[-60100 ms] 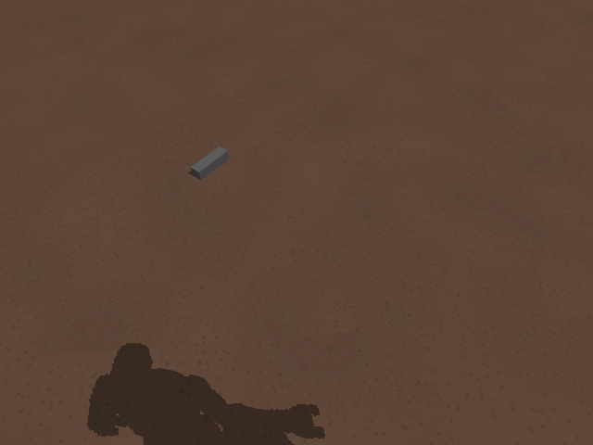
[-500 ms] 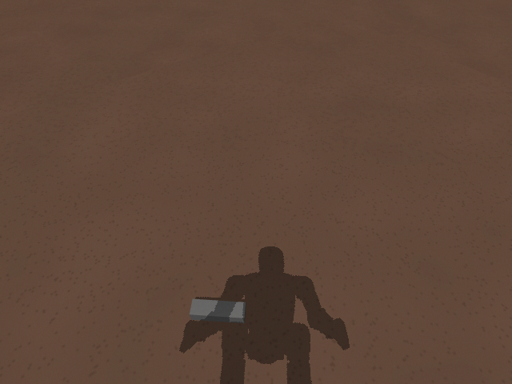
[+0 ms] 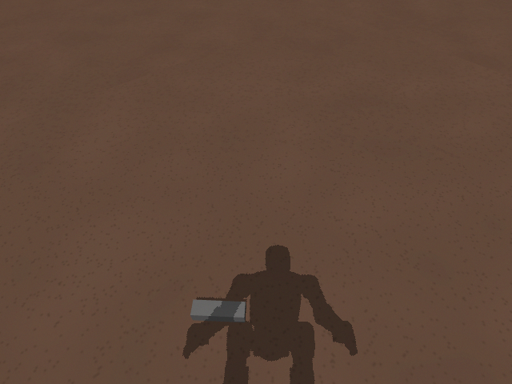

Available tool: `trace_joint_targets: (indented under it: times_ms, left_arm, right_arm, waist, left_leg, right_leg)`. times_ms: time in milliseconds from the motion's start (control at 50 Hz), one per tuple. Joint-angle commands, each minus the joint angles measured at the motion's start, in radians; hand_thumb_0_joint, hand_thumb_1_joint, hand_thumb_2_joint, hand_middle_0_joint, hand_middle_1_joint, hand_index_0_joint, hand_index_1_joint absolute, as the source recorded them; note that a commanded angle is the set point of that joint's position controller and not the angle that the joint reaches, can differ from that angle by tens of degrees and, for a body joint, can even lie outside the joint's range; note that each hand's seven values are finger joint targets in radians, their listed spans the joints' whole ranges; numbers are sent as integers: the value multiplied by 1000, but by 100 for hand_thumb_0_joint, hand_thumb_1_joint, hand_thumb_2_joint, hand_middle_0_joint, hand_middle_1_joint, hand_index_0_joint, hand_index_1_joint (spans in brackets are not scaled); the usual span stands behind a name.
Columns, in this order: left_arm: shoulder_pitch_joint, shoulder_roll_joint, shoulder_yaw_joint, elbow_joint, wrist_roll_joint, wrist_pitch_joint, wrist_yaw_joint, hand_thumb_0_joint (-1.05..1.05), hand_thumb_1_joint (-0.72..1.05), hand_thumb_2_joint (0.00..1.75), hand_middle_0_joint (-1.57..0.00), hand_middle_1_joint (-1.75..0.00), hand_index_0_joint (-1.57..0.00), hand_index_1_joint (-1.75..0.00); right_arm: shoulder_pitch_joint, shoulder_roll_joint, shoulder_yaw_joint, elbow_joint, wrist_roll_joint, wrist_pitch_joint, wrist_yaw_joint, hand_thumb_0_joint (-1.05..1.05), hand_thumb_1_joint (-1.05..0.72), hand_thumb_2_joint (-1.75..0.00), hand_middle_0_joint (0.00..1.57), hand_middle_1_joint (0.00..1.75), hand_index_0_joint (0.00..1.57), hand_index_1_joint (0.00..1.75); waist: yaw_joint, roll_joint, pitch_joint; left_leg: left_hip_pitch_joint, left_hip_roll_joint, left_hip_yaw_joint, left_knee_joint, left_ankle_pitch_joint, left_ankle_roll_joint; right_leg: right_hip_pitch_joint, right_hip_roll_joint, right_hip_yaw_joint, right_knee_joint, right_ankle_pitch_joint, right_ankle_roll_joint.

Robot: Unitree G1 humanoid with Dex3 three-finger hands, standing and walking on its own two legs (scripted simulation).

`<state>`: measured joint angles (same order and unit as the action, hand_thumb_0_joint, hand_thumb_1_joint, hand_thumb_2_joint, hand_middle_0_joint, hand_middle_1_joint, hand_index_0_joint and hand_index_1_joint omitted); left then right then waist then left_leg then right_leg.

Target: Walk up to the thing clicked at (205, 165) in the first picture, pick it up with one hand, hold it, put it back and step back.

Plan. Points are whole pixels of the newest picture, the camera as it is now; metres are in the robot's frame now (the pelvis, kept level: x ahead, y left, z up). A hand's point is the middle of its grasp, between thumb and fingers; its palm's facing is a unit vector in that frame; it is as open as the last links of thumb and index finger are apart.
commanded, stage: stand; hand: left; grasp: from above
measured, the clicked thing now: (218, 311) +0.51 +0.17 -0.75
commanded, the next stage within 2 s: step back in 1.48 s
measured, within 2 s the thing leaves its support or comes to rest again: neither
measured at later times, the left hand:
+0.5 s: hand out of the picture +0.08 +0.23 -0.15, palm faces +0.00 -0.94 -0.33, open 7.4 cm
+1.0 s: hand out of the picture +0.09 +0.23 -0.15, palm faces -0.02 -0.94 -0.34, open 7.4 cm
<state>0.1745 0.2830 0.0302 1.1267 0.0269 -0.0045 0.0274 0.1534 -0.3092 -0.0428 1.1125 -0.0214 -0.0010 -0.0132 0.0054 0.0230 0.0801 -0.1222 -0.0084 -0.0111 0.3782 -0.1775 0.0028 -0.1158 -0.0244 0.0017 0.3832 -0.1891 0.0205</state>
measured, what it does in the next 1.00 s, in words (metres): stands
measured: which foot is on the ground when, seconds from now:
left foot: down 0.00-1.00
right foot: down 0.00-1.00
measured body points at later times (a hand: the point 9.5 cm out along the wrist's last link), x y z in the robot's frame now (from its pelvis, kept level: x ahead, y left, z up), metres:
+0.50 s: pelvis +0.01 -0.01 +0.00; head +0.01 -0.01 +0.45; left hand +0.08 +0.28 -0.13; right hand +0.07 -0.30 -0.14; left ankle +0.02 +0.12 -0.74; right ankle +0.02 -0.13 -0.74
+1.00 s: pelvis +0.01 -0.01 +0.00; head +0.02 -0.01 +0.45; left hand +0.09 +0.28 -0.13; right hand +0.08 -0.31 -0.14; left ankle +0.02 +0.12 -0.74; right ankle +0.02 -0.13 -0.74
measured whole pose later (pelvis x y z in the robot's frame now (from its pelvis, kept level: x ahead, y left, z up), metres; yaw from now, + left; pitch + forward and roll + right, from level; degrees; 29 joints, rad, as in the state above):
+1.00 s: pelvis +0.01 -0.01 +0.00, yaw -1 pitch -3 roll +0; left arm 0.11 0.31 0.02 1.14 0.01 -0.01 0.01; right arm 0.12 -0.33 -0.02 1.15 -0.01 -0.01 -0.01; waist -0.01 0.01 0.07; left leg -0.10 0.01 0.00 0.32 -0.17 -0.01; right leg -0.10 -0.01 0.01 0.33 -0.18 0.01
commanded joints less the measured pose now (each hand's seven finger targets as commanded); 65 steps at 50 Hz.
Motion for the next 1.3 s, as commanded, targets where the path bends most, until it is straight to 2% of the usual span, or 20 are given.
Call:
trace_joint_targets:
  times_ms: [0, 20, 80, 100, 140, 200, 240, 280, 340, 360, 460, 520, 660, 700, 920, 980, 1060, 1140, 1200, 1280]
  left_arm:
    - [-34, 200, 35, -56, -2, -22, 9, 0, 90, 90, -20, -30, -20, -30]
    - [-41, 210, 37, -53, -3, -21, 9, 0, 90, 90, -20, -30, -20, -30]
    - [-50, 211, 37, -49, -6, -18, 6, 0, 90, 90, -20, -30, -20, -30]
    - [-55, 210, 37, -49, -4, -19, 7, 0, 90, 90, -20, -30, -20, -30]
    - [-53, 209, 37, -43, -5, -18, 5, 0, 90, 90, -20, -30, -20, -30]
    - [-64, 208, 35, -40, -7, -19, 3, 0, 90, 90, -20, -30, -20, -30]
    - [-70, 214, 36, -39, -7, -17, 3, 0, 90, 90, -20, -30, -20, -30]
    - [-81, 219, 38, -41, -7, -19, 2, 0, 90, 90, -20, -30, -20, -30]
    - [-82, 215, 35, -37, -7, -19, 0, 0, 90, 90, -20, -30, -20, -30]
    - [-81, 216, 35, -34, -9, -17, -1, 0, 90, 90, -20, -30, -20, -30]
    - [-96, 219, 33, -40, -10, -20, -3, 0, 90, 90, -20, -30, -20, -30]
    - [-96, 227, 33, -36, -10, -18, -3, 0, 90, 90, -20, -30, -20, -30]
    - [-100, 232, 29, -42, -12, -22, -7, 0, 90, 90, -20, -30, -20, -30]
    - [-99, 237, 29, -40, -10, -22, -7, 0, 90, 90, -20, -30, -20, -30]
    - [-98, 241, 25, -46, -15, -26, -6, 0, 90, 90, -20, -30, -20, -30]
    - [-98, 242, 25, -46, -15, -24, -7, 0, 90, 90, -20, -30, -20, -30]
    - [-90, 240, 21, -43, -14, -21, -10, 0, 90, 90, -20, -30, -20, -30]
    - [-108, 249, 23, -53, -14, -26, -10, 0, 90, 90, -20, -30, -20, -30]
    - [-102, 250, 21, -55, -15, -27, -9, 0, 90, 90, -20, -30, -20, -30]
    - [-103, 251, 20, -53, -14, -26, -10, 0, 90, 90, -20, -30, -20, -30]
  right_arm:
    - [-44, -178, -24, -54, -1, -24, -9, 0, -90, -90, 20, 30, 20, 30]
    - [-41, -174, -21, -50, 0, -24, -8, 0, -90, -90, 20, 30, 20, 30]
    - [-35, -180, -17, -40, 0, -23, -10, 0, -90, -90, 20, 30, 20, 30]
    - [-44, -184, -18, -43, 1, -23, -10, 0, -90, -90, 20, 30, 20, 30]
    - [-49, -184, -16, -42, 0, -24, -11, 0, -90, -90, 20, 30, 20, 30]
    - [-49, -190, -13, -37, 1, -26, -11, 0, -90, -90, 20, 30, 20, 30]
    - [-49, -191, -13, -35, 1, -25, -11, 0, -90, -90, 20, 30, 20, 30]
    - [-49, -194, -12, -32, 2, -27, -11, 0, -90, -90, 20, 30, 20, 30]
    - [-57, -194, -11, -31, 2, -27, -11, 0, -90, -90, 20, 30, 20, 30]
    - [-53, -199, -12, -26, 2, -27, -12, 0, -90, -90, 20, 30, 20, 30]
    - [-66, -204, -10, -26, 3, -29, -9, 0, -90, -90, 20, 30, 20, 30]
    - [-61, -204, -10, -23, 3, -27, -8, 0, -90, -90, 20, 30, 20, 30]
    - [-76, -210, -10, -24, 4, -29, -4, 0, -90, -90, 20, 30, 20, 30]
    - [-76, -205, -8, -22, 4, -28, -2, 0, -90, -90, 20, 30, 20, 30]
    - [-70, -221, -8, -18, 7, -28, -3, 0, -90, -90, 20, 30, 20, 30]
    - [-76, -222, -7, -21, 6, -28, -3, 0, -90, -90, 20, 30, 20, 30]
    - [-78, -225, -5, -16, 6, -27, -1, 0, -90, -90, 20, 30, 20, 30]
    - [-73, -229, -6, -21, 7, -29, -1, 0, -90, -90, 20, 30, 20, 30]
    - [-74, -226, -5, -22, 8, -28, 0, 0, -90, -90, 20, 30, 20, 30]
    - [-78, -227, -6, -24, 7, -26, 1, 0, -90, -90, 20, 30, 20, 30]
  waist:
    - [4, -29, -59]
    - [2, -34, -45]
    - [2, -20, -49]
    - [1, -16, -65]
    - [3, -24, -55]
    - [3, -26, -69]
    - [-1, -31, -44]
    - [0, -20, -69]
    - [-1, -30, -72]
    - [-1, -32, -56]
    - [-1, -25, -76]
    - [-5, -29, -47]
    - [-5, -25, -74]
    - [-5, -32, -68]
    - [-9, -17, -117]
    - [-9, -23, -96]
    - [-3, -24, -56]
    - [-12, -21, -102]
    - [-9, -30, -96]
    - [-10, -34, -80]
  left_leg:
    - [16, 103, -95, -73, 48, 22]
    - [-1, 105, -99, -83, 34, 21]
    - [-2, 109, -95, -91, 21, 22]
    - [7, 110, -94, -89, 49, 21]
    - [7, 110, -92, -95, 41, 20]
    - [21, 116, -89, -92, 89, 18]
    - [0, 113, -90, -103, 49, 15]
    - [19, 119, -87, -98, 82, 18]
    - [30, 121, -85, -98, 87, 17]
    - [23, 121, -85, -105, 59, 16]
    - [29, 125, -81, -101, 94, 17]
    - [6, 121, -85, -119, 22, 14]
    - [21, 128, -84, -112, 62, 16]
    - [21, 128, -85, -115, 44, 17]
    - [49, 133, -77, -95, 155, 17]
    - [46, 134, -77, -98, 145, 14]
    - [19, 133, -86, -117, 76, 13]
    - [37, 135, -78, -100, 132, 13]
    - [39, 135, -80, -105, 138, 13]
    - [32, 135, -82, -110, 86, 13]
  right_leg:
    - [-16, -95, 95, -101, 35, -32]
    - [-17, -91, 90, -103, 11, -30]
    - [-6, -93, 95, -105, 24, -32]
    - [6, -94, 91, -99, 58, -33]
    - [-2, -91, 89, -101, 53, -31]
    - [7, -93, 88, -99, 85, -32]
    - [-3, -88, 87, -108, 41, -30]
    - [11, -95, 90, -103, 83, -33]
    - [4, -91, 89, -106, 78, -32]
    - [-6, -88, 91, -111, 59, -33]
    - [9, -91, 91, -106, 94, -33]
    - [-9, -86, 92, -116, 30, -33]
    - [1, -90, 93, -112, 53, -35]
    - [-13, -89, 92, -115, 30, -35]
    - [31, -100, 88, -93, 163, -38]
    - [15, -95, 86, -97, 144, -35]
    - [-11, -88, 87, -113, 51, -34]
    - [20, -99, 95, -101, 135, -37]
    - [16, -97, 87, -103, 135, -37]
    - [0, -95, 92, -115, 79, -36]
